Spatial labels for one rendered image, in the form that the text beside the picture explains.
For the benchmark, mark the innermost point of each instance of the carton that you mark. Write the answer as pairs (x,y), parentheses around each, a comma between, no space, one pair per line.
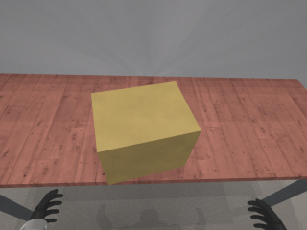
(143,130)

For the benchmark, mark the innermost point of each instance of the left robot hand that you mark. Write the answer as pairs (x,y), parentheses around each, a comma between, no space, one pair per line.
(40,211)

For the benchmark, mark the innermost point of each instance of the table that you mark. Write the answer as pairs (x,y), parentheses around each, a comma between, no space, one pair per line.
(252,129)

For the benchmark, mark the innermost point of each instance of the robot left forearm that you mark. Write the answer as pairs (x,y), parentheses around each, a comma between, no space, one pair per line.
(35,224)

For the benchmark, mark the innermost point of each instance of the right robot hand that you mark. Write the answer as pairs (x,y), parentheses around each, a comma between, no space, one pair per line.
(269,216)

